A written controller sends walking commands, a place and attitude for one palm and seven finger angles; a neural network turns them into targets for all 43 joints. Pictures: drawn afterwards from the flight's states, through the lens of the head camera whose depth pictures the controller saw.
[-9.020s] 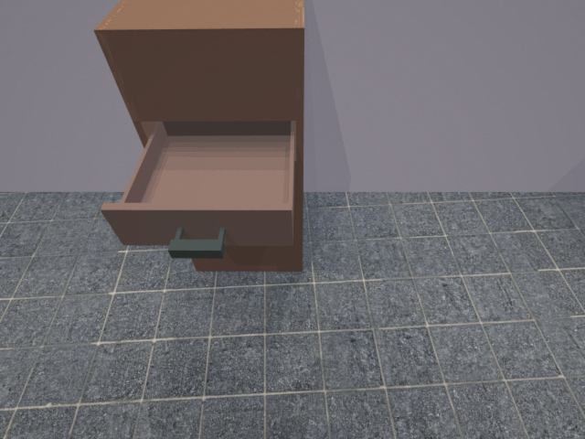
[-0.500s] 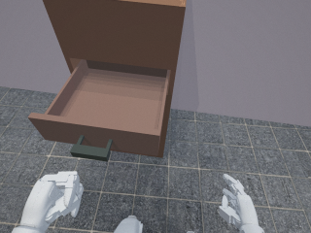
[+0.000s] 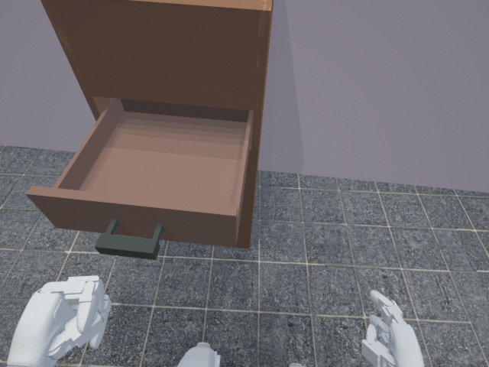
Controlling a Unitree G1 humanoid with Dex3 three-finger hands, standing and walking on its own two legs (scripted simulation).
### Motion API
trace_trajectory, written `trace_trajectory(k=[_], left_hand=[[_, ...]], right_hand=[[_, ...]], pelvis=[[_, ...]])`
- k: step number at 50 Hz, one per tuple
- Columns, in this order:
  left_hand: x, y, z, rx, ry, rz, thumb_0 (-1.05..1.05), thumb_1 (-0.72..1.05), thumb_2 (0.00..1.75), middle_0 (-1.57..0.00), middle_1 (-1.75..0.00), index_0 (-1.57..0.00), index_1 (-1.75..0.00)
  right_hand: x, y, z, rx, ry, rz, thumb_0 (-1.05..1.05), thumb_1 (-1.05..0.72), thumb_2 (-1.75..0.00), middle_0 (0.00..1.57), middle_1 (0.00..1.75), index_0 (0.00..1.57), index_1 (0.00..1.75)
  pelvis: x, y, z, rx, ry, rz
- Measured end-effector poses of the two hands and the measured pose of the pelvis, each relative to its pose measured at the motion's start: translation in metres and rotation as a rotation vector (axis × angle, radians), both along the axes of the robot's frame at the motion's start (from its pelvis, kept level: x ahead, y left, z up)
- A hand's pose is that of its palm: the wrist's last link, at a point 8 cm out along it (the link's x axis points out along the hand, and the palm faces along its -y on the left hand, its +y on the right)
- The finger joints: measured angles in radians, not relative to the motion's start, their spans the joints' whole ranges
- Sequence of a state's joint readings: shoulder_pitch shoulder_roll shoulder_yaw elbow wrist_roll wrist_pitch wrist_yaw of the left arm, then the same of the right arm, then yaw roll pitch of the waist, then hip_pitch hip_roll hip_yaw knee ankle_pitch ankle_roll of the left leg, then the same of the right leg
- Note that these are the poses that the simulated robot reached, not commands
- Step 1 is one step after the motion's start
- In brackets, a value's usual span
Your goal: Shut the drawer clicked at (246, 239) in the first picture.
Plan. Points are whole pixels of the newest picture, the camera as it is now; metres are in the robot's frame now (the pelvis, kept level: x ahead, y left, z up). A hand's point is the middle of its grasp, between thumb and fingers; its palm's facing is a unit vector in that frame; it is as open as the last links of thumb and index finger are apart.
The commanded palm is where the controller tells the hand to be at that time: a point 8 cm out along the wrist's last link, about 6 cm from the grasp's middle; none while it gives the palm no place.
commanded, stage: bring the fist close to the handle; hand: left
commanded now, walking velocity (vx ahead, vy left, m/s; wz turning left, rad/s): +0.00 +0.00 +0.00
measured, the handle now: (132, 236) +0.35 +0.23 -0.03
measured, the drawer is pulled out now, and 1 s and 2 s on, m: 0.30 0.30 0.28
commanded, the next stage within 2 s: push the drawer shut in 1.42 s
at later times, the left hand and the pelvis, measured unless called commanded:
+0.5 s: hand (122, 303) +0.21 +0.20 +0.02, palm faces -0.07 -1.00 -0.06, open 3.3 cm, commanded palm +0.20 +0.25 +0.02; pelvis -0.01 +0.00 -0.03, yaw -1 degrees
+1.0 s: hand (140, 289) +0.25 +0.19 -0.03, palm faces -0.08 -0.99 -0.07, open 3.3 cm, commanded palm +0.24 +0.24 -0.03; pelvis -0.02 +0.00 -0.06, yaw -2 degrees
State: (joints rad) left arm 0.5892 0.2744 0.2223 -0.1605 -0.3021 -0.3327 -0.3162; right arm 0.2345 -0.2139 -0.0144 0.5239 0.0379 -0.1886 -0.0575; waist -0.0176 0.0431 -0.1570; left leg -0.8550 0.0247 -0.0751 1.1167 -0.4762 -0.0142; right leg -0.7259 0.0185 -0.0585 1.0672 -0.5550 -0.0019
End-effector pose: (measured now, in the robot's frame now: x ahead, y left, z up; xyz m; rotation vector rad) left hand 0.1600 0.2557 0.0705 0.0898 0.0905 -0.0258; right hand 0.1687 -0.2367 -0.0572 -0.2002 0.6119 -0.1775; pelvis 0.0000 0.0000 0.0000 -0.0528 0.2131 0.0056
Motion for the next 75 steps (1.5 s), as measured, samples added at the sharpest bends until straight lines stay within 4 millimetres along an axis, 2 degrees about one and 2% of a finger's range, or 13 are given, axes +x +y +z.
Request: trace_trajectory(k=[5, 11, 19, 31, 54, 60, 65, 75], left_hand=[[-0.001, 0.001, -0.003, -0.003, -0.007, -0.003, 0.02, 0.9, 0.9, -1.4, -1.6, -1.4, -1.6], [0.012, 0.0, -0.02, -0.022, -0.013, -0.013, 0.02, 0.9, 0.9, -1.4, -1.6, -1.4, -1.6], [0.03, -0.003, -0.034, -0.031, -0.016, -0.037, 0.02, 0.9, 0.9, -1.4, -1.6, -1.4, -1.6], [0.044, -0.006, -0.059, -0.025, -0.021, -0.045, 0.02, 0.9, 0.9, -1.4, -1.6, -1.4, -1.6], [0.083, -0.01, -0.103, -0.029, -0.044, -0.062, 0.02, 0.9, 0.9, -1.4, -1.6, -1.4, -1.6], [0.088, -0.014, -0.099, -0.03, -0.041, -0.08, 0.02, 0.9, 0.9, -1.4, -1.6, -1.4, -1.6], [0.085, -0.009, -0.096, -0.018, -0.027, -0.054, 0.02, 0.9, 0.9, -1.4, -1.6, -1.4, -1.6], [0.086, -0.014, -0.099, -0.026, -0.036, -0.071, 0.02, 0.9, 0.9, -1.4, -1.6, -1.4, -1.6]], right_hand=[[0.008, 0.003, -0.001, 0.001, -0.021, 0.026, 0.02, -0.9, -0.9, 0.2, 0.3, 0.2, 0.3], [0.012, 0.004, -0.009, -0.01, -0.023, 0.05, 0.01, -0.9, -0.9, 0.2, 0.3, 0.2, 0.3], [0.002, 0.001, -0.021, -0.017, 0.019, 0.03, 0.01, -0.9, -0.9, 0.2, 0.3, 0.2, 0.3], [-0.014, -0.004, -0.046, -0.034, 0.091, 0.017, 0.01, -0.9, -0.9, 0.2, 0.3, 0.2, 0.3], [-0.018, -0.006, -0.087, -0.05, 0.17, 0.044, 0.01, -0.9, -0.9, 0.2, 0.3, 0.2, 0.3], [-0.025, -0.007, -0.091, -0.038, 0.2, 0.021, 0.01, -0.9, -0.9, 0.2, 0.3, 0.2, 0.3], [-0.029, -0.008, -0.09, -0.028, 0.213, 0.011, 0.01, -0.9, -0.9, 0.2, 0.3, 0.2, 0.3], [-0.026, -0.011, -0.09, -0.043, 0.21, 0.015, 0.01, -0.9, -0.9, 0.2, 0.3, 0.2, 0.3]], pelvis=[[-0.001, -0.002, -0.002, -0.002, 0.005, 0.004], [-0.004, -0.003, -0.011, -0.004, 0.026, 0.003], [-0.006, -0.003, -0.019, -0.004, 0.051, -0.006], [-0.01, 0.001, -0.036, -0.004, 0.105, -0.018], [-0.019, 0.001, -0.07, -0.008, 0.189, -0.03], [-0.019, 0.001, -0.07, -0.007, 0.193, -0.036], [-0.017, 0.001, -0.066, -0.005, 0.193, -0.036], [-0.016, 0.001, -0.068, -0.005, 0.197, -0.034]])
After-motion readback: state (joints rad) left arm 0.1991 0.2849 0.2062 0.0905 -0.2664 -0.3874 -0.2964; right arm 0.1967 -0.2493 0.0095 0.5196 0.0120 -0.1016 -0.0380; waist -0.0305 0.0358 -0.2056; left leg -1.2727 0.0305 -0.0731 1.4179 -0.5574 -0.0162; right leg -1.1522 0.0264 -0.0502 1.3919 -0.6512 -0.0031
